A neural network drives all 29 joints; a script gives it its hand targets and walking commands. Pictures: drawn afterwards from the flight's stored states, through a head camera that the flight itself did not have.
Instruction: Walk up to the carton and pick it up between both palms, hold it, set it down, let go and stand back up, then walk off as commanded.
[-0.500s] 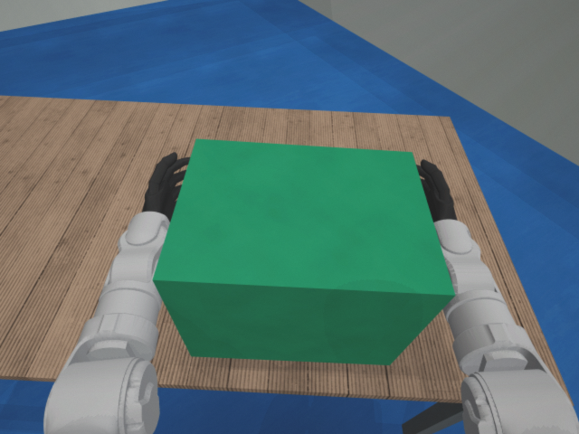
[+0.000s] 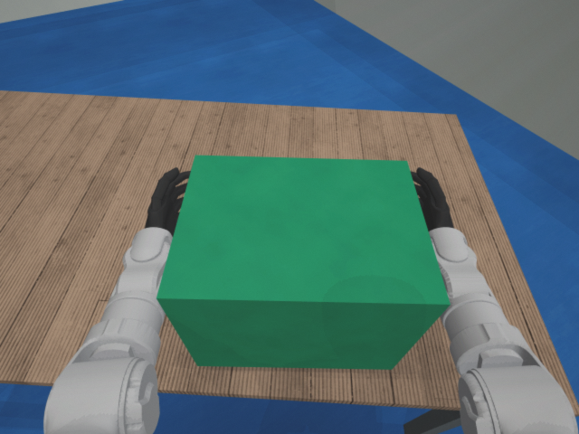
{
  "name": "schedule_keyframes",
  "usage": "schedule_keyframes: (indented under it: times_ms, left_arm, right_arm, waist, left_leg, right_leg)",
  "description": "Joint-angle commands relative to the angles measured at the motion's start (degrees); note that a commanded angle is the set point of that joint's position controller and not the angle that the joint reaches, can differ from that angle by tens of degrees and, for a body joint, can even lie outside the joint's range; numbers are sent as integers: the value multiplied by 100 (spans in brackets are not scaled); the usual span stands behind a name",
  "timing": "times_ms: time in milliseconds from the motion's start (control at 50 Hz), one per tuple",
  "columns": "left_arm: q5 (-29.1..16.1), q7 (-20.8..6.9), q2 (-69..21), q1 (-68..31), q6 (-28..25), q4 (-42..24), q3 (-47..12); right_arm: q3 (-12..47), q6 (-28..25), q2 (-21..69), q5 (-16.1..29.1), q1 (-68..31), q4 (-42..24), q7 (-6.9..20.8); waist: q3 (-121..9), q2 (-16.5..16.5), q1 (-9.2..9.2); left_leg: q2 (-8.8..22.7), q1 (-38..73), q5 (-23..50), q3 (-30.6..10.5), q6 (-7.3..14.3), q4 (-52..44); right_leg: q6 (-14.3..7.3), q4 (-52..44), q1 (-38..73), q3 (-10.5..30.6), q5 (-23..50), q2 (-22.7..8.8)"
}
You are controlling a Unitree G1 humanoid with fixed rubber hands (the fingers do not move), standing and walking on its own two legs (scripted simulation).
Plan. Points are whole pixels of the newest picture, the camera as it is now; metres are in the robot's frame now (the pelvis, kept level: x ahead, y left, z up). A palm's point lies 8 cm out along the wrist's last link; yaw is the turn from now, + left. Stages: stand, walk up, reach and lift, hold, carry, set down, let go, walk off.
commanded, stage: set down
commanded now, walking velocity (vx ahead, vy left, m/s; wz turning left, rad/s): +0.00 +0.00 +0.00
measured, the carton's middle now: (298, 267) +0.36 +0.02 +0.02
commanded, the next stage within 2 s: none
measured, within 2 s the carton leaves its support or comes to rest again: rests again in 1.62 s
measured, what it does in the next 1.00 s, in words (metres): stands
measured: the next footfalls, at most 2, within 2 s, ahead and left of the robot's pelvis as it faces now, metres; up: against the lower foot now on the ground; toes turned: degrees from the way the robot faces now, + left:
none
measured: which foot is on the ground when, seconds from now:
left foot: down 0.00-1.00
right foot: down 0.00-1.00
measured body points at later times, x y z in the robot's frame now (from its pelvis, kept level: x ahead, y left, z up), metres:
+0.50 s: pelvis +0.00 +0.01 +0.00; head +0.06 +0.01 +0.45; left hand +0.40 +0.23 +0.04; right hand +0.43 -0.16 +0.05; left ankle -0.03 +0.13 -0.74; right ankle -0.03 -0.12 -0.74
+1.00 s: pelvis +0.00 +0.01 +0.00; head +0.05 +0.01 +0.45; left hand +0.39 +0.23 +0.04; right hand +0.43 -0.16 +0.05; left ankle -0.03 +0.13 -0.74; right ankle -0.03 -0.12 -0.74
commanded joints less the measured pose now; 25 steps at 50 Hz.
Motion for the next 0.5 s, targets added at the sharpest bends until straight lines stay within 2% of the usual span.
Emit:
schedule_keyframes:
  times_ms: [0, 20, 60, 80, 100, 160, 180, 200, 220, 240, 260, 280, 300, 340, 360, 380, 400, 420, 440, 460, 480]
  left_arm:
    - [81, -429, -2608, -4056, -462, -988, -1744]
    - [159, -441, -2601, -3955, -469, -849, -1608]
    - [223, -442, -2564, -3967, -434, -700, -1562]
    - [176, -453, -2570, -3923, -450, -754, -1598]
    - [205, -457, -2566, -3871, -458, -711, -1531]
    - [114, -401, -2715, -3980, -552, -945, -1754]
    - [186, -421, -2569, -3955, -566, -788, -1595]
    - [172, -419, -2735, -3924, -584, -720, -1696]
    - [159, -422, -2709, -3898, -594, -655, -1660]
    - [161, -405, -2678, -4033, -630, -701, -1699]
    - [169, -411, -2711, -3917, -651, -681, -1650]
    - [162, -399, -2751, -3912, -666, -678, -1686]
    - [193, -409, -2640, -3911, -687, -628, -1574]
    - [214, -456, -2571, -4019, -707, -471, -1528]
    - [168, -432, -2636, -4008, -740, -523, -1582]
    - [152, -432, -2674, -4073, -788, -437, -1614]
    - [244, -441, -2587, -3879, -768, -238, -1445]
    - [228, -441, -2625, -3994, -816, -383, -1542]
    - [255, -443, -2617, -3869, -825, -254, -1493]
    - [256, -461, -2580, -3962, -854, -258, -1474]
    - [219, -459, -2558, -4004, -905, -145, -1419]
  right_arm:
    - [1007, -681, 3750, -722, -3908, -1093, 863]
    - [986, -701, 3716, -743, -3857, -1009, 865]
    - [816, -686, 3617, -752, -3856, -803, 893]
    - [822, -683, 3651, -761, -3763, -736, 887]
    - [889, -692, 3673, -748, -3765, -784, 883]
    - [974, -847, 3756, -705, -3880, -1004, 887]
    - [939, -833, 3717, -747, -3800, -904, 904]
    - [821, -868, 3717, -770, -3778, -878, 901]
    - [828, -871, 3711, -743, -3864, -858, 906]
    - [769, -873, 3725, -764, -3802, -726, 917]
    - [801, -903, 3661, -824, -3765, -644, 914]
    - [763, -935, 3588, -765, -3728, -633, 928]
    - [810, -911, 3654, -819, -3681, -582, 930]
    - [596, -932, 3551, -856, -3681, -370, 933]
    - [698, -985, 3612, -814, -3835, -604, 941]
    - [540, -1020, 3593, -893, -3819, -532, 936]
    - [585, -979, 3565, -902, -3671, -403, 938]
    - [581, -1061, 3594, -904, -3751, -514, 942]
    - [607, -1044, 3662, -909, -3704, -420, 941]
    - [647, -1086, 3609, -920, -3747, -467, 933]
    - [552, -1104, 3631, -979, -3807, -486, 943]
  waist:
    - [-3535, 25, 70]
    - [-3462, -98, 136]
    - [-3173, -1, 124]
    - [-3106, -27, 82]
    - [-3141, -86, 148]
    - [-3495, -11, 109]
    - [-3426, -68, 170]
    - [-3424, -24, 55]
    - [-3354, -50, 155]
    - [-3372, 89, 143]
    - [-3287, 32, 133]
    - [-3343, 51, 119]
    - [-3218, 6, 164]
    - [-3034, 27, 96]
    - [-3256, 28, 204]
    - [-3228, -17, 22]
    - [-2895, -24, 209]
    - [-3206, 59, 161]
    - [-3027, 84, 221]
    - [-3096, 36, 159]
    - [-3057, -109, 185]
  left_leg:
    - [-353, 706, 3107, -271, -43, 459]
    - [-379, 620, 3047, -243, -4, 456]
    - [-328, 704, 3061, -276, -33, 465]
    - [-338, 692, 3080, -258, -25, 470]
    - [-350, 609, 3103, -230, -15, 471]
    - [-311, 793, 3338, -286, -80, 528]
    - [-342, 616, 3190, -219, -43, 543]
    - [-293, 741, 3276, -278, -68, 550]
    - [-282, 735, 3259, -261, -67, 548]
    - [-263, 775, 3326, -266, -96, 589]
    - [-270, 787, 3392, -265, -106, 590]
    - [-248, 877, 3301, -267, -111, 561]
    - [-291, 656, 3133, -211, -76, 550]
    - [-271, 593, 3039, -215, -76, 510]
    - [-268, 598, 3102, -204, -86, 550]
    - [-236, 738, 3096, -279, -105, 553]
    - [-266, 557, 3011, -182, -71, 523]
    - [-275, 537, 3078, -176, -117, 541]
    - [-288, 483, 3066, -176, -97, 555]
    - [-286, 431, 2970, -193, -83, 526]
    - [-298, 341, 2830, -162, -47, 517]
  right_leg:
    - [197, 57, 1836, -391, 4387, 99]
    - [212, 49, 1844, -395, 4370, 92]
    - [171, 2, 1683, -407, 4068, 99]
    - [184, 6, 1678, -413, 4153, 89]
    - [187, 54, 1783, -368, 4258, 89]
    - [175, 21, 1534, -451, 4254, 130]
    - [188, 21, 1648, -388, 4233, 92]
    - [168, 12, 1516, -452, 4128, 144]
    - [164, -19, 1485, -455, 3984, 145]
    - [138, -22, 1359, -456, 3857, 147]
    - [151, -17, 1409, -432, 4033, 142]
    - [134, -29, 1286, -476, 3913, 171]
    - [144, -45, 1371, -429, 3925, 107]
    - [151, -26, 1372, -439, 3756, 109]
    - [158, 18, 1310, -465, 3830, 132]
    - [136, -45, 1208, -492, 3594, 152]
    - [131, -57, 1306, -474, 3573, 115]
    - [145, -18, 1335, -484, 3721, 116]
    - [150, -27, 1380, -458, 3726, 106]
    - [158, 30, 1407, -441, 3787, 95]
    - [177, 14, 1425, -456, 3715, 87]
